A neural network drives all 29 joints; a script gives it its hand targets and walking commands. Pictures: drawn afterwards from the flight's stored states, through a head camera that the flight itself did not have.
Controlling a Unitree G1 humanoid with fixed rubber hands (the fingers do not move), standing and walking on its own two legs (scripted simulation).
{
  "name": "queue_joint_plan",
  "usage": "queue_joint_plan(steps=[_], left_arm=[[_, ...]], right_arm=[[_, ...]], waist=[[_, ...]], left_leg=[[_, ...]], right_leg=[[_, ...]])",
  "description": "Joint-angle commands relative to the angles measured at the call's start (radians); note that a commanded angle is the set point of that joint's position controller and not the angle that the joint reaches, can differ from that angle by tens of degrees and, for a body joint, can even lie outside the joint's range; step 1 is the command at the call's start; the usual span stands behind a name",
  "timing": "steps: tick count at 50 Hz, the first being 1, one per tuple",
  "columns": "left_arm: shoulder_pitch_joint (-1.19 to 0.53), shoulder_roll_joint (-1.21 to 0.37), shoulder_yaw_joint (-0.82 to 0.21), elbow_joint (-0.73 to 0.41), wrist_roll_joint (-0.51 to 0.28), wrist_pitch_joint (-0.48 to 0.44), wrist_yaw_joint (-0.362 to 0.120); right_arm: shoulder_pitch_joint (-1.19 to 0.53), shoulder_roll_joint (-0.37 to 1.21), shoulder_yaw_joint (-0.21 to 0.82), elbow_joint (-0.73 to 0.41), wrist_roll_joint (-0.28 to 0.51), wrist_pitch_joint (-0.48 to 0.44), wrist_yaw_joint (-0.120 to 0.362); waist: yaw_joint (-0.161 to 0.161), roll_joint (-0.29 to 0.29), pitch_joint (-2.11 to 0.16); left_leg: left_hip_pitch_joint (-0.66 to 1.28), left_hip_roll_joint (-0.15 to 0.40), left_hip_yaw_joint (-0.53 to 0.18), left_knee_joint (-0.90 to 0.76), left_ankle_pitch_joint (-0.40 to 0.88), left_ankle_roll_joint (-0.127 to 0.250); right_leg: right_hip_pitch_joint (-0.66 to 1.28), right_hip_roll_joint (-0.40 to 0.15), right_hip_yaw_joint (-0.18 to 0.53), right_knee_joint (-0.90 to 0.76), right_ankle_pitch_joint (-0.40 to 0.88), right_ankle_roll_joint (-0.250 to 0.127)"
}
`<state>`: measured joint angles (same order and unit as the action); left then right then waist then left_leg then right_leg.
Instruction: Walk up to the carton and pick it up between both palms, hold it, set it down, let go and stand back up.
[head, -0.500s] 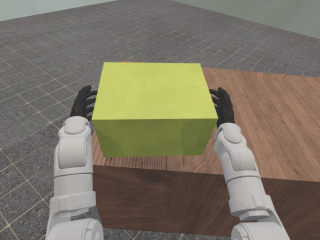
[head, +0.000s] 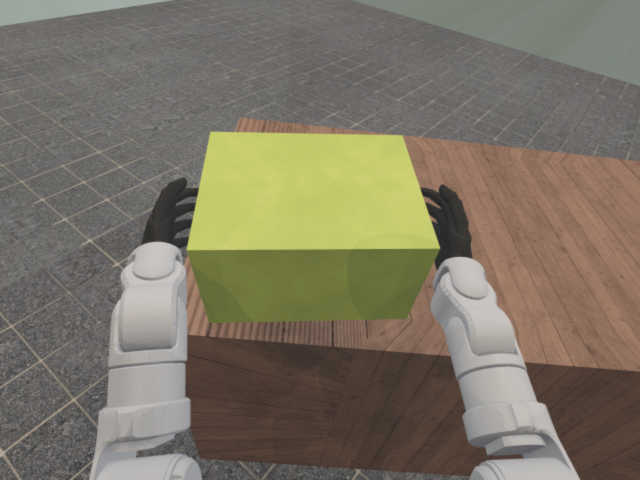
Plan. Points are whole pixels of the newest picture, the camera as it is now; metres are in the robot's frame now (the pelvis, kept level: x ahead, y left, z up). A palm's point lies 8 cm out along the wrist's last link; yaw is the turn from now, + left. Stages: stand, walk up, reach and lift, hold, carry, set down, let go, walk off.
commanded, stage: hold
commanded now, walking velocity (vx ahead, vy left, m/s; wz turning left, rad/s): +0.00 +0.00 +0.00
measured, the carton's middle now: (309, 226) +0.41 +0.00 +0.13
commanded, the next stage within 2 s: none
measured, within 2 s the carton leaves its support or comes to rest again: neither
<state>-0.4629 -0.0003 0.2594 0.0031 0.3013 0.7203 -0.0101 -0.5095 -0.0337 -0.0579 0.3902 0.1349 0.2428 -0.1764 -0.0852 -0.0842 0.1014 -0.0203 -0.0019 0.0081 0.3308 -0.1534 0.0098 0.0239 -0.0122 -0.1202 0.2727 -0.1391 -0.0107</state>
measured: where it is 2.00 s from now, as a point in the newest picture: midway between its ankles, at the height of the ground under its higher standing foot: outside the picture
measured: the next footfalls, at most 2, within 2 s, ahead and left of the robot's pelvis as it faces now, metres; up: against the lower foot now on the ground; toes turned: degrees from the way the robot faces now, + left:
none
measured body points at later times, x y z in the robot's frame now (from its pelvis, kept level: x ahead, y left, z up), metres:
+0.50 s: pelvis -0.01 -0.01 +0.00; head -0.04 +0.02 +0.45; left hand +0.36 +0.17 +0.16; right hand +0.36 -0.17 +0.16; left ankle +0.03 +0.11 -0.75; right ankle +0.02 -0.11 -0.75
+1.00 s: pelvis -0.01 -0.01 +0.00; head -0.03 +0.03 +0.45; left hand +0.36 +0.18 +0.15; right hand +0.36 -0.17 +0.16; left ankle +0.03 +0.11 -0.75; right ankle +0.02 -0.11 -0.75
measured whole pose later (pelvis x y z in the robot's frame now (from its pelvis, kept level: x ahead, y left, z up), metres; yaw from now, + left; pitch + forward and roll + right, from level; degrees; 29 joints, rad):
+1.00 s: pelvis -0.01 -0.01 +0.00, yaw +0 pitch -9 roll +0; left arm -0.54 0.00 0.32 0.07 0.32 0.71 -0.03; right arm -0.58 -0.02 -0.08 0.45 0.09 0.25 -0.18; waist -0.07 -0.09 0.10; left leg -0.03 0.00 0.01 0.31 -0.13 0.01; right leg 0.00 -0.01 -0.11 0.28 -0.13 -0.02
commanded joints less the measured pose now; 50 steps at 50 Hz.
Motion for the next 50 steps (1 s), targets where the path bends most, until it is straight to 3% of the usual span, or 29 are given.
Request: queue_joint_plan(steps=[1,3,4,6,7,8,9,11,15,18,24,28,30,35,37,38,39,42,45,50], left_arm=[[-0.723,-0.422,-0.547,-0.311,-0.234,-0.145,-0.148],[-0.684,-0.394,-0.512,-0.29,-0.226,-0.133,-0.147],[-0.696,-0.398,-0.497,-0.268,-0.223,-0.126,-0.152],[-0.689,-0.393,-0.469,-0.234,-0.196,-0.108,-0.159],[-0.686,-0.395,-0.45,-0.205,-0.189,-0.095,-0.165],[-0.695,-0.399,-0.447,-0.21,-0.188,-0.089,-0.169],[-0.689,-0.397,-0.422,-0.176,-0.181,-0.081,-0.174],[-0.713,-0.394,-0.411,-0.154,-0.182,-0.083,-0.182],[-0.798,-0.417,-0.436,-0.179,-0.209,-0.107,-0.182],[-0.786,-0.418,-0.417,-0.131,-0.19,-0.104,-0.192],[-0.804,-0.399,-0.433,-0.168,-0.198,-0.129,-0.196],[-0.808,-0.404,-0.445,-0.152,-0.189,-0.136,-0.194],[-0.804,-0.405,-0.43,-0.115,-0.184,-0.134,-0.194],[-0.795,-0.402,-0.405,-0.116,-0.18,-0.139,-0.193],[-0.808,-0.416,-0.438,-0.15,-0.201,-0.149,-0.19],[-0.794,-0.409,-0.431,-0.157,-0.199,-0.152,-0.186],[-0.813,-0.419,-0.448,-0.168,-0.21,-0.155,-0.183],[-0.783,-0.401,-0.405,-0.113,-0.176,-0.136,-0.186],[-0.756,-0.402,-0.387,-0.107,-0.158,-0.115,-0.199],[-0.803,-0.418,-0.466,-0.213,-0.203,-0.134,-0.184]], right_arm=[[-0.75,0.403,0.425,-0.435,0.112,-0.074,0.174],[-0.716,0.391,0.426,-0.414,0.107,-0.054,0.171],[-0.763,0.4,0.429,-0.431,0.102,-0.051,0.171],[-0.717,0.39,0.394,-0.34,0.083,-0.028,0.174],[-0.735,0.385,0.381,-0.332,0.077,-0.026,0.179],[-0.725,0.388,0.365,-0.313,0.072,-0.023,0.183],[-0.748,0.385,0.36,-0.303,0.068,-0.022,0.188],[-0.765,0.403,0.344,-0.291,0.054,-0.026,0.189],[-0.8,0.453,0.342,-0.285,0.041,-0.04,0.187],[-0.798,0.462,0.324,-0.256,0.024,-0.045,0.185],[-0.781,0.46,0.34,-0.268,0.03,-0.06,0.169],[-0.775,0.442,0.313,-0.253,0.014,-0.071,0.172],[-0.81,0.439,0.304,-0.255,0.002,-0.081,0.18],[-0.845,0.453,0.331,-0.269,0.009,-0.098,0.179],[-0.84,0.458,0.342,-0.305,0.019,-0.103,0.173],[-0.836,0.462,0.358,-0.312,0.03,-0.103,0.17],[-0.842,0.467,0.358,-0.315,0.038,-0.101,0.168],[-0.821,0.451,0.345,-0.265,0.027,-0.081,0.171],[-0.784,0.436,0.316,-0.226,0.01,-0.068,0.169],[-0.787,0.444,0.351,-0.303,0.044,-0.081,0.169]], waist=[[0.003,0.175,-0.66],[0.006,0.136,-0.62],[0.024,0.109,-0.608],[0.017,0.109,-0.514],[0.03,0.103,-0.487],[0.019,0.107,-0.466],[0.038,0.09,-0.47],[0.034,0.075,-0.469],[0.014,0.082,-0.534],[0.006,0.087,-0.516],[-0.004,0.115,-0.597],[-0.019,0.142,-0.56],[-0.004,0.116,-0.532],[0.029,0.085,-0.561],[0.013,0.096,-0.595],[0.029,0.096,-0.601],[0.02,0.107,-0.611],[0.028,0.09,-0.538],[0.011,0.085,-0.488],[-0.009,0.144,-0.603]], left_leg=[[0.218,-0.016,-0.01,0.033,0.481,-0.082],[0.193,-0.02,-0.003,0.018,0.441,-0.066],[0.154,-0.022,0.003,0.003,0.383,-0.052],[0.115,-0.014,0.008,-0.041,0.283,-0.042],[0.096,-0.014,0.012,-0.054,0.24,-0.035],[0.087,-0.009,0.014,-0.067,0.207,-0.033],[0.077,-0.01,0.019,-0.074,0.183,-0.025],[0.053,-0.013,0.026,-0.085,0.131,-0.013],[0.068,-0.022,0.03,-0.069,0.162,-0.015],[0.047,-0.029,0.035,-0.079,0.114,-0.01],[0.076,-0.038,0.031,-0.045,0.205,-0.022],[0.101,-0.029,0.022,-0.051,0.183,-0.036],[0.079,-0.024,0.026,-0.063,0.137,-0.023],[0.039,-0.036,0.035,-0.064,0.141,-0.005],[0.068,-0.035,0.031,-0.048,0.196,-0.018],[0.076,-0.037,0.028,-0.036,0.237,-0.016],[0.082,-0.036,0.023,-0.031,0.246,-0.023],[0.043,-0.032,0.029,-0.063,0.152,-0.004],[0.014,-0.028,0.034,-0.087,0.102,-0.002],[0.115,-0.032,0.024,-0.026,0.272,-0.044]], right_leg=[[0.111,0.056,0.015,0.02,0.314,0.018],[0.116,0.052,0.024,0.008,0.305,0.019],[0.118,0.053,0.022,0.005,0.272,0.023],[0.1,0.05,0.027,-0.006,0.187,0.018],[0.093,0.049,0.026,-0.015,0.14,0.016],[0.089,0.049,0.027,-0.018,0.118,0.014],[0.094,0.049,0.028,-0.023,0.102,0.014],[0.104,0.041,0.032,-0.023,0.092,0.019],[0.101,0.037,0.035,-0.012,0.141,0.03],[0.125,0.03,0.037,-0.015,0.12,0.032],[0.18,0.024,0.035,0.008,0.216,0.04],[0.12,0.027,0.017,-0.007,0.145,0.034],[0.103,0.031,0.01,-0.015,0.088,0.033],[0.153,0.023,0.022,0.0,0.134,0.042],[0.152,0.029,0.022,0.006,0.181,0.042],[0.159,0.029,0.026,0.007,0.211,0.041],[0.155,0.032,0.024,0.009,0.215,0.039],[0.143,0.023,0.032,-0.011,0.137,0.037],[0.162,0.02,0.033,-0.009,0.117,0.037],[0.153,0.035,0.021,0.008,0.217,0.032]])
